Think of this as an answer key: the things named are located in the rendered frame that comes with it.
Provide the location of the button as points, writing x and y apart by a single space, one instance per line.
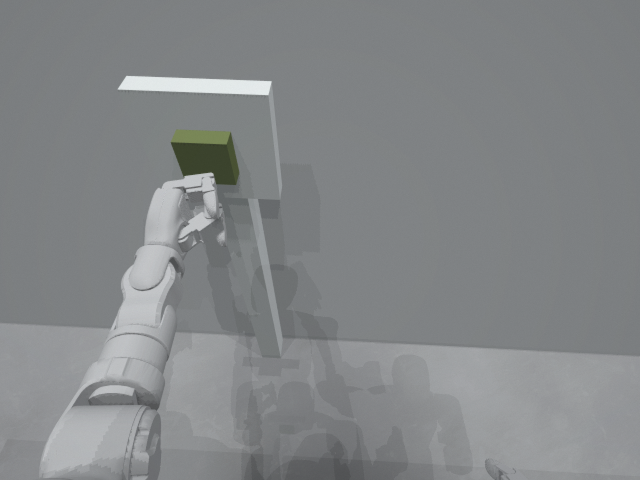
200 152

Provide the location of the panel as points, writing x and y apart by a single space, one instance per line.
158 106

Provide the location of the left robot forearm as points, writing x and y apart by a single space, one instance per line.
130 368

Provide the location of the robot left upper arm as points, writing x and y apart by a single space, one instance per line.
106 442

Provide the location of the robot right hand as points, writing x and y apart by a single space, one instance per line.
500 471

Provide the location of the robot left hand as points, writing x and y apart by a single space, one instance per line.
171 223

